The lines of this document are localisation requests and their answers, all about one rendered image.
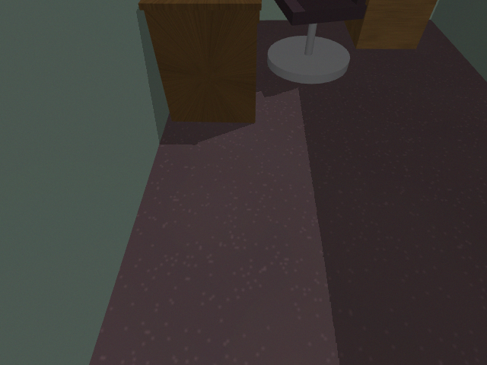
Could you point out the desk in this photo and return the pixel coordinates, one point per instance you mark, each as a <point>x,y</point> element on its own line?
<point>206,56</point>

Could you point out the office chair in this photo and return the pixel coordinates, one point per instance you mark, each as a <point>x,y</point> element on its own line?
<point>311,59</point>

